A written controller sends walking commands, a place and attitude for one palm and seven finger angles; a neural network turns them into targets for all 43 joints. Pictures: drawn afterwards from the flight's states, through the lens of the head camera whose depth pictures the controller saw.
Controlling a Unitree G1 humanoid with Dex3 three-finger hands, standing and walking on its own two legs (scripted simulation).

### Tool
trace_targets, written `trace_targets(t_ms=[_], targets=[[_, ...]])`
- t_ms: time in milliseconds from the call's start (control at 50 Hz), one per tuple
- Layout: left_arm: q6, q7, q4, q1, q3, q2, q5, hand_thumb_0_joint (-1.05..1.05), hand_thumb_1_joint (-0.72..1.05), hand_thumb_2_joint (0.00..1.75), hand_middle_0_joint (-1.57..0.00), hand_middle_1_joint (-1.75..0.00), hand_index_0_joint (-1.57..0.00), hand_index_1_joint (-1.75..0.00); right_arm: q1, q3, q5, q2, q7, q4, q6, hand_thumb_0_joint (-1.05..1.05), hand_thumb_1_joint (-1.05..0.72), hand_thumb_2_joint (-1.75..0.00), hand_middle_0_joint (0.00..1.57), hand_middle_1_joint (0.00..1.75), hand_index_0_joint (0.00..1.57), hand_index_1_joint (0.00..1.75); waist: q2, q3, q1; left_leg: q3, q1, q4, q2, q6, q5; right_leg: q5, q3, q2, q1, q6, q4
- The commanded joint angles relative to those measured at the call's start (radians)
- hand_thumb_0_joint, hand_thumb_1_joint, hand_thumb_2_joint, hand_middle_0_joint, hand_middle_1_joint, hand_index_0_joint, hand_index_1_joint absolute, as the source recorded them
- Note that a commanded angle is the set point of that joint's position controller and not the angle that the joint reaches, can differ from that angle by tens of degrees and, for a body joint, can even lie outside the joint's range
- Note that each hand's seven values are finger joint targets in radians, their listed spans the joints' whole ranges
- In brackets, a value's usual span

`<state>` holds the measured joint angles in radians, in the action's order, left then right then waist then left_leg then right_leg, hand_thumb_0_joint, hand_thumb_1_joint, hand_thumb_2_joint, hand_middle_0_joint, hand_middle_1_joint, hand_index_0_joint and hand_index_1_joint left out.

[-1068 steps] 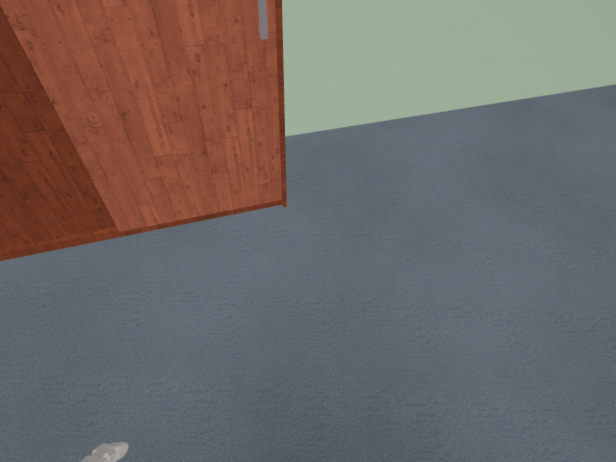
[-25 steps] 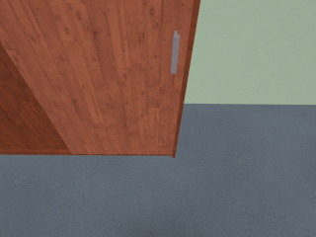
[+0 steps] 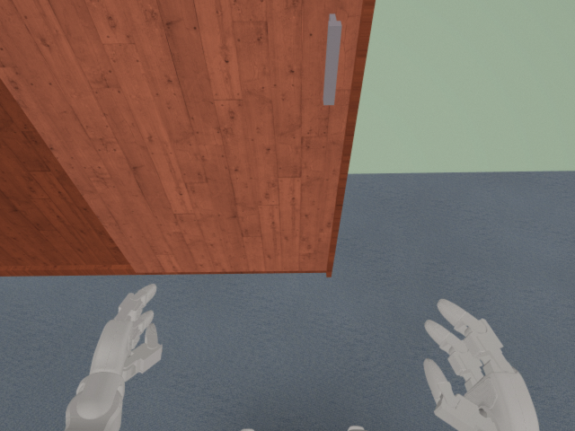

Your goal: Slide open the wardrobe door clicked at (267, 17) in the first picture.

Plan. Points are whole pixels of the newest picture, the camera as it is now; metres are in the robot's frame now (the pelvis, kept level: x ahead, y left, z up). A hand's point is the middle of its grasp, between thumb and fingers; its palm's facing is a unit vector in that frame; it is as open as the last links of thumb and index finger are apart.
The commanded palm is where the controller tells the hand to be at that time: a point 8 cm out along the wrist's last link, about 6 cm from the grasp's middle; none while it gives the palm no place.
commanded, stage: raise the hand with hooked fingers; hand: right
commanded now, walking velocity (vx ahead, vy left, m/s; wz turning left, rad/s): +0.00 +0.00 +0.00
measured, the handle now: (330, 60) +0.72 -0.05 +0.16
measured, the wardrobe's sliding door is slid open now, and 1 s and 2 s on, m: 0.00 0.00 0.00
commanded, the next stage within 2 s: move the hooked fingers beside the handle in 1.70 s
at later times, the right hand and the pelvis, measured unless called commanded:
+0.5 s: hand (515, 366) +0.20 -0.23 +0.09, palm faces +0.01 +1.00 -0.07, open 11.5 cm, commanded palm +0.17 -0.28 +0.09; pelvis -0.01 -0.01 +0.01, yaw -1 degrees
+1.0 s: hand out of the picture +0.23 -0.29 +0.14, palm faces +0.03 +1.00 -0.05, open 13.8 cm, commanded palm +0.20 -0.34 +0.15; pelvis -0.01 -0.03 +0.04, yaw -2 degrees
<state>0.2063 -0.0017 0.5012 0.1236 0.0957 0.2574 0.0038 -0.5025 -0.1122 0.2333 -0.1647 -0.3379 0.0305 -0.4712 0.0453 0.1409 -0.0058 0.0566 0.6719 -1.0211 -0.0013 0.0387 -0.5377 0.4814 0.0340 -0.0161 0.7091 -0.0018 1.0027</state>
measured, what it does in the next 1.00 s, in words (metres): stands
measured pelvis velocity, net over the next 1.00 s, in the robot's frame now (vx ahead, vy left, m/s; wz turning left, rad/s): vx -0.01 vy -0.03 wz -0.03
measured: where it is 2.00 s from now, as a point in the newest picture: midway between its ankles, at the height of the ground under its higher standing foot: outside the picture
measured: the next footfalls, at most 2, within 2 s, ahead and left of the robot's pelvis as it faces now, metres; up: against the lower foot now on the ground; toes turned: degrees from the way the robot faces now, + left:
none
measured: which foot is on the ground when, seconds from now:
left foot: down 0.00-1.00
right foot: down 0.00-1.00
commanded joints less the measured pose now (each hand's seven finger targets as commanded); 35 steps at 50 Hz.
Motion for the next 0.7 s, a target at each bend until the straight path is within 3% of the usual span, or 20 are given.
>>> trace_targets(t_ms=[0, 20, 60, 120, 200, 220, 260, 320, 340, 420, 440, 460, 520, 620, 680], targets=[[-0.013, 0.017, -0.178, 0.029, 0.012, 0.075, 0.010, 0.00, 0.90, 0.90, -0.20, -0.30, -0.20, -0.30, -0.055, -0.172, 0.076, -0.164, 0.028, -0.366, -0.043, 0.00, -0.41, -0.69, 0.24, 0.62, 0.24, 0.62, -0.127, 0.183, -0.022, -0.077, -0.115, 0.122, -0.003, -0.029, 0.559, -0.390, -0.027, 0.029, -0.090, 0.019, -0.040], [-0.013, 0.027, -0.172, 0.056, 0.002, 0.081, 0.004, 0.00, 0.90, 0.90, -0.20, -0.30, -0.20, -0.30, 0.033, -0.147, 0.083, -0.167, 0.027, -0.443, -0.066, 0.00, -0.39, -0.68, 0.24, 0.63, 0.24, 0.63, -0.080, 0.179, 0.022, -0.092, -0.088, 0.122, 0.002, -0.040, 0.562, -0.374, -0.045, 0.022, -0.080, 0.026, -0.011], [-0.003, 0.042, -0.153, 0.074, -0.009, 0.085, 0.006, 0.00, 0.90, 0.90, -0.20, -0.30, -0.20, -0.30, 0.095, -0.094, 0.084, -0.147, 0.009, -0.466, -0.097, 0.00, -0.34, -0.66, 0.24, 0.66, 0.24, 0.66, -0.128, 0.165, 0.056, -0.084, -0.023, 0.132, 0.007, -0.038, 0.499, -0.343, -0.058, 0.013, -0.087, 0.030, 0.011], [0.024, 0.058, -0.121, 0.082, -0.028, 0.104, 0.013, 0.00, 0.90, 0.90, -0.20, -0.30, -0.20, -0.30, 0.186, -0.055, 0.101, -0.152, -0.050, -0.418, -0.092, 0.00, -0.27, -0.63, 0.25, 0.70, 0.25, 0.70, -0.110, 0.150, 0.087, -0.081, 0.025, 0.143, 0.022, -0.034, 0.413, -0.304, -0.078, 0.003, -0.077, 0.037, 0.031], [0.029, 0.068, -0.124, 0.058, -0.031, 0.109, 0.036, 0.00, 0.90, 0.90, -0.20, -0.30, -0.20, -0.30, 0.088, -0.154, 0.101, -0.238, -0.096, -0.311, 0.042, 0.00, -0.18, -0.59, 0.25, 0.76, 0.25, 0.76, -0.078, 0.206, 0.032, -0.096, -0.089, 0.208, 0.005, -0.039, 0.380, -0.299, -0.072, 0.007, -0.076, 0.039, -0.034], [0.024, 0.070, -0.124, 0.039, -0.033, 0.105, 0.040, 0.00, 0.90, 0.90, -0.20, -0.30, -0.20, -0.30, 0.065, -0.203, 0.114, -0.265, -0.094, -0.265, 0.085, 0.00, -0.15, -0.58, 0.25, 0.78, 0.25, 0.78, -0.087, 0.207, 0.003, -0.099, -0.127, 0.216, 0.005, -0.036, 0.377, -0.306, -0.072, 0.013, -0.078, 0.034, -0.050], [0.016, 0.071, -0.138, 0.033, -0.039, 0.091, 0.044, 0.00, 0.90, 0.90, -0.20, -0.30, -0.20, -0.30, 0.051, -0.247, 0.125, -0.277, -0.075, -0.280, 0.135, 0.00, -0.11, -0.56, 0.26, 0.81, 0.26, 0.81, -0.064, 0.231, -0.018, -0.082, -0.178, 0.232, -0.004, -0.041, 0.391, -0.319, -0.069, 0.013, -0.100, 0.032, -0.094], [0.013, 0.076, -0.134, 0.013, -0.048, 0.079, 0.042, 0.00, 0.90, 0.90, -0.20, -0.30, -0.20, -0.30, 0.047, -0.294, 0.157, -0.276, -0.033, -0.235, 0.156, 0.00, -0.04, -0.53, 0.26, 0.86, 0.26, 0.86, 0.008, 0.160, -0.031, -0.079, -0.203, 0.267, -0.006, -0.050, 0.367, -0.292, -0.076, 0.013, -0.084, 0.026, -0.135], [0.017, 0.074, -0.137, 0.026, -0.049, 0.082, 0.041, 0.00, 0.90, 0.90, -0.20, -0.30, -0.20, -0.30, 0.068, -0.295, 0.160, -0.274, -0.025, -0.263, 0.141, 0.00, -0.01, -0.52, 0.26, 0.87, 0.26, 0.87, -0.003, 0.179, -0.030, -0.074, -0.213, 0.266, -0.009, -0.051, 0.373, -0.297, -0.074, 0.013, -0.097, 0.026, -0.150], [0.038, 0.073, -0.127, 0.049, -0.055, 0.104, 0.042, 0.00, 0.90, 0.90, -0.20, -0.30, -0.20, -0.30, 0.137, -0.246, 0.156, -0.263, -0.026, -0.233, 0.102, 0.00, 0.08, -0.48, 0.27, 0.93, 0.27, 0.93, -0.031, 0.088, -0.001, -0.067, -0.159, 0.302, 0.001, -0.041, 0.279, -0.256, -0.069, 0.013, -0.120, 0.027, -0.180], [0.044, 0.075, -0.123, 0.061, -0.051, 0.111, 0.045, 0.00, 0.90, 0.90, -0.20, -0.30, -0.20, -0.30, 0.147, -0.253, 0.153, -0.277, -0.033, -0.234, 0.091, 0.00, 0.10, -0.47, 0.27, 0.94, 0.27, 0.94, -0.017, 0.112, 0.002, -0.068, -0.163, 0.310, 0.000, -0.043, 0.267, -0.253, -0.065, 0.012, -0.136, 0.028, -0.187], [0.052, 0.075, -0.120, 0.069, -0.049, 0.116, 0.047, 0.00, 0.90, 0.90, -0.20, -0.30, -0.20, -0.30, 0.144, -0.253, 0.150, -0.281, -0.038, -0.232, 0.085, 0.00, 0.13, -0.46, 0.27, 0.96, 0.27, 0.96, -0.053, 0.125, -0.002, -0.063, -0.164, 0.312, 0.002, -0.038, 0.262, -0.256, -0.061, 0.013, -0.156, 0.029, -0.197], [0.066, 0.078, -0.113, 0.076, -0.053, 0.129, 0.052, 0.00, 0.90, 0.90, -0.20, -0.30, -0.20, -0.30, 0.200, -0.267, 0.155, -0.316, -0.051, -0.198, 0.091, 0.00, 0.20, -0.43, 0.28, 1.00, 0.28, 1.00, -0.038, 0.079, 0.004, -0.060, -0.161, 0.342, 0.008, -0.033, 0.201, -0.226, -0.065, 0.013, -0.164, 0.031, -0.223], [0.082, 0.085, -0.108, 0.079, -0.061, 0.138, 0.055, 0.00, 0.90, 0.90, -0.20, -0.30, -0.20, -0.30, 0.298, -0.311, 0.159, -0.380, -0.051, -0.223, 0.109, 0.00, 0.31, -0.38, 0.29, 1.08, 0.29, 1.08, -0.123, 0.092, -0.009, -0.030, -0.199, 0.356, 0.019, -0.019, 0.227, -0.239, -0.073, 0.011, -0.249, 0.032, -0.283], [0.086, 0.086, -0.105, 0.079, -0.065, 0.137, 0.059, 0.00, 0.90, 0.90, -0.20, -0.30, -0.20, -0.30, 0.319, -0.311, 0.164, -0.372, -0.055, -0.208, 0.133, 0.00, 0.38, -0.35, 0.29, 1.12, 0.29, 1.12, -0.157, 0.080, -0.008, -0.009, -0.209, 0.369, 0.024, -0.017, 0.262, -0.250, -0.075, 0.010, -0.293, 0.028, -0.315]])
